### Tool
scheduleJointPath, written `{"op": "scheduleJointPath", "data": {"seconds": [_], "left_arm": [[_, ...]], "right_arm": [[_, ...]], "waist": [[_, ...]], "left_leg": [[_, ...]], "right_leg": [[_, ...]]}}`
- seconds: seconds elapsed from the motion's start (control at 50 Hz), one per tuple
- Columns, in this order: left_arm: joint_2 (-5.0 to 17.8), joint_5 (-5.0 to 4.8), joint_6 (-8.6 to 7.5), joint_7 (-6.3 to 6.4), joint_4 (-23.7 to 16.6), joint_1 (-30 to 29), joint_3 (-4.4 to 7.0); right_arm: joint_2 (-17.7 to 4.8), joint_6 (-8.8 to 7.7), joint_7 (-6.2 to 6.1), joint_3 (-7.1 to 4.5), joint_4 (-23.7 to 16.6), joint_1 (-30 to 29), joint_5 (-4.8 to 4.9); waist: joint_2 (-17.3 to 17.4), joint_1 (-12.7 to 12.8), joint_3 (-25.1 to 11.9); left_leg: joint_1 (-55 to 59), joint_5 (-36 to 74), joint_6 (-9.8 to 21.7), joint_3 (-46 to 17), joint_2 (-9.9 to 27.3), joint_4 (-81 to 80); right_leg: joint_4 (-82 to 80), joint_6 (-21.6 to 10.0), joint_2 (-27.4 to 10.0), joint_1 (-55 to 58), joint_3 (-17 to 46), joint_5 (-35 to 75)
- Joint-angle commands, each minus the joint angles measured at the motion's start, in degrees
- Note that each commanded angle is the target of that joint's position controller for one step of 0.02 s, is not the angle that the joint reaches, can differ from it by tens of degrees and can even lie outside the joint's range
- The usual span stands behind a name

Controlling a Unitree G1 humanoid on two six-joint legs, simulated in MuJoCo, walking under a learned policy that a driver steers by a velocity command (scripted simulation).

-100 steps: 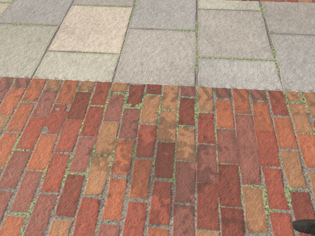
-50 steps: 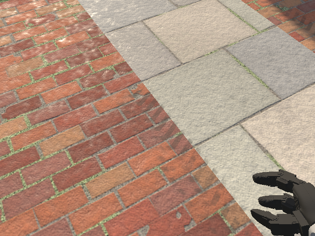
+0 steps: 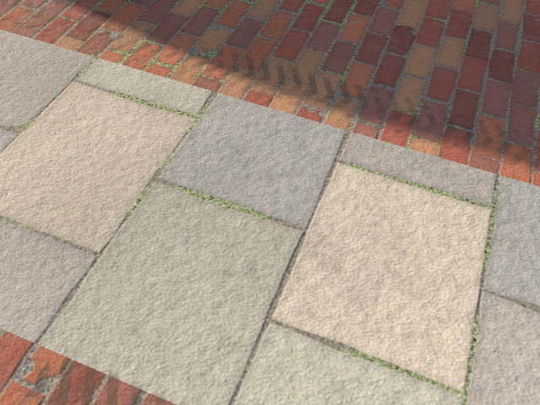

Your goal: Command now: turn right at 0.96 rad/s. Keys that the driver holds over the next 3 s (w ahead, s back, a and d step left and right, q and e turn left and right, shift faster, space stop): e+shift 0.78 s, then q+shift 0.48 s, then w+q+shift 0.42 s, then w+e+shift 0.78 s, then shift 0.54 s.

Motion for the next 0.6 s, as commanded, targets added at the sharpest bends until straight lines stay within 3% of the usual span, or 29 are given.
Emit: {"op": "scheduleJointPath", "data": {"seconds": [0.02,0.06,0.1,0.2,0.32,0.4,0.42,0.44,0.46,0.48,0.5,0.52,0.54,0.58,0.6], "left_arm": [[7.94,1.32,-0.63,-0.33,-2.91,2.43,1.89],[6.24,0.81,0.73,-1.66,-1.91,5.22,1.24],[5.92,-0.14,1.33,-2.39,-2.74,3.14,0.65],[3.87,-0.46,1.72,-3.33,-5.42,-3.51,-0.63],[1.51,-1.10,2.15,-4.00,-7.94,-6.98,-1.52],[1.66,-0.94,2.20,-3.52,-9.06,-7.22,-1.18],[1.64,-0.41,1.82,-3.09,-8.34,-4.42,-0.97],[4.17,0.50,1.00,-2.16,-6.46,0.88,-0.11],[11.97,0.58,0.18,-0.95,-6.55,2.46,1.26],[16.66,-0.62,-0.08,-0.69,-7.70,5.55,3.21],[12.82,-0.92,-0.07,-0.49,-6.86,5.67,2.39],[10.24,-0.86,0.19,0.03,-7.06,1.58,1.40],[8.42,-0.60,0.47,0.39,-7.71,-2.79,0.75],[6.98,-0.88,0.38,0.54,-8.21,-5.02,0.08],[7.37,-0.79,0.17,0.28,-7.81,-4.10,0.16]], "right_arm": [[-5.85,-0.32,0.01,-1.54,-5.60,-4.27,-0.32],[-5.02,-0.08,0.21,-1.09,-6.53,-4.86,-0.32],[-5.08,-0.07,0.45,-1.20,-6.61,-1.78,-0.52],[-7.42,-0.27,0.85,-2.90,-4.76,5.95,-0.56],[-8.06,-0.63,2.39,-4.05,-4.91,5.34,-0.63],[-8.99,-0.41,3.52,-4.85,-4.75,6.17,0.70],[-9.02,-0.08,3.65,-5.00,-4.73,5.59,1.43],[-8.55,0.16,3.83,-5.07,-4.18,7.52,1.55],[-3.76,0.72,3.99,-3.99,-5.93,10.00,0.31],[-3.89,1.54,3.23,-3.22,-10.54,3.18,-1.21],[-5.75,1.89,2.86,-3.55,-9.97,1.08,-1.26],[-5.86,1.59,2.76,-3.68,-9.24,1.36,-0.23],[-6.34,1.15,2.66,-3.86,-8.18,1.78,0.03],[-7.07,1.44,2.73,-4.13,-6.54,4.27,-0.93],[-6.58,1.65,2.87,-3.97,-6.21,4.78,-0.85]], "waist": [[6.32,0.86,-4.55],[8.85,1.28,-4.79],[9.07,-0.49,-4.28],[11.41,-4.60,-4.01],[12.78,-4.25,-5.43],[13.59,-3.75,-6.41],[11.35,-1.50,-7.14],[4.01,1.22,-8.79],[-12.06,-1.25,-7.78],[-14.44,3.67,-10.41],[-7.12,3.53,-8.97],[-6.09,1.19,-4.91],[-4.70,-0.95,-2.81],[-4.65,-2.46,-4.12],[-3.44,-2.50,-5.15]], "left_leg": [[4.97,7.51,10.20,-12.74,19.68,-10.94],[5.96,15.74,8.77,-3.67,15.30,-8.39],[8.67,20.17,8.94,0.25,14.80,-7.19],[17.09,25.37,9.85,3.07,18.36,-5.70],[12.40,25.23,8.49,11.07,20.77,-3.07],[10.71,23.76,5.28,14.34,23.02,3.25],[7.76,20.96,2.95,16.52,22.69,8.28],[0.16,12.32,-0.54,19.01,20.23,18.55],[-17.33,-25.95,-4.33,21.12,13.31,33.74],[-25.28,-31.38,-6.26,10.10,6.50,40.72],[-26.73,-26.78,-6.38,5.88,8.72,43.47],[-25.73,-20.88,-5.94,5.06,8.99,42.21],[-23.89,-15.80,-5.72,4.49,9.27,39.52],[-19.84,-12.22,-5.73,4.73,7.69,38.66],[-18.68,-11.88,-5.61,4.57,6.91,37.71]], "right_leg": [[23.09,2.14,-6.45,-6.77,-7.87,-4.75],[31.93,2.15,-7.28,-7.72,-10.42,-1.70],[31.85,2.86,-9.23,-9.84,-12.67,-0.63],[22.10,4.20,-13.02,-12.08,-15.60,-1.90],[8.78,1.64,-14.56,-0.23,-20.24,-3.58],[-2.77,-1.14,-13.09,7.08,-22.78,-3.30],[-10.01,-2.25,-12.51,12.37,-22.48,1.55],[-18.01,-3.94,-14.07,22.05,-15.83,8.52],[-19.26,-7.65,-29.35,30.16,5.72,29.39],[-17.94,-18.23,-35.90,28.50,16.85,43.60],[-18.11,-18.56,-32.82,29.53,11.19,39.40],[-19.03,-16.87,-29.06,24.85,6.75,34.33],[-19.71,-14.58,-24.88,21.48,3.61,30.48],[-19.02,-13.46,-21.54,18.70,1.51,33.64],[-18.53,-13.34,-21.14,18.24,1.92,34.40]]}}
